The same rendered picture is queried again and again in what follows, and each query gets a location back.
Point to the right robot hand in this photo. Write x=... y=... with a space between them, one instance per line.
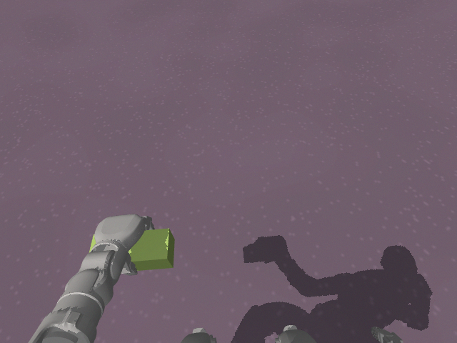
x=384 y=336

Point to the left robot hand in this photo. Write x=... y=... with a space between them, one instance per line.
x=126 y=230

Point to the carton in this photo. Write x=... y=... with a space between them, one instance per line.
x=154 y=250

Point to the left robot arm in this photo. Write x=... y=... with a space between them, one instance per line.
x=79 y=309

